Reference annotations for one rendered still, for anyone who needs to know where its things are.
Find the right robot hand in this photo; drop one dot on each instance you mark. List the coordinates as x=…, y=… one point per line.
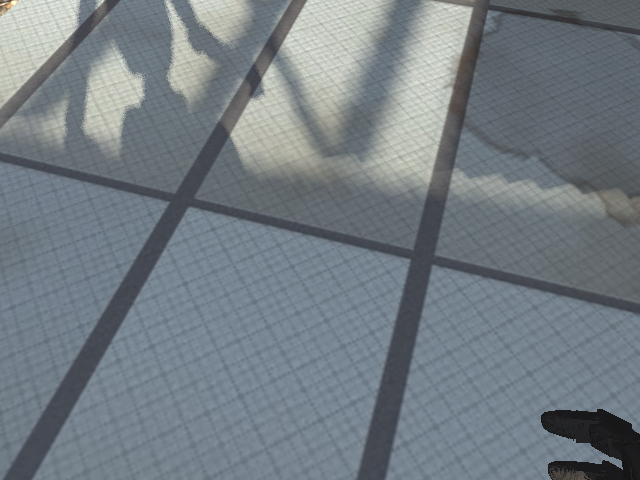
x=605, y=432

